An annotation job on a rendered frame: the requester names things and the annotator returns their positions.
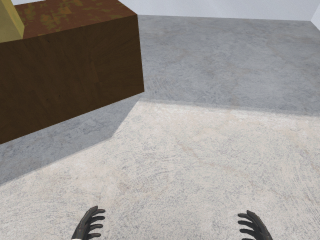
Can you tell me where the robot left hand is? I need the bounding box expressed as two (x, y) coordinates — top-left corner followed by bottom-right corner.
(71, 205), (106, 240)

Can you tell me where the carton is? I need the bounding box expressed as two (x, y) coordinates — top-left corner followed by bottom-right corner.
(0, 0), (25, 43)

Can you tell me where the robot right hand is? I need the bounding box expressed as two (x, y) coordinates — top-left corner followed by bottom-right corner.
(237, 210), (273, 240)

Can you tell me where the pedestal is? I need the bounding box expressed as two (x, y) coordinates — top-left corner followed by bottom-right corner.
(0, 0), (145, 145)

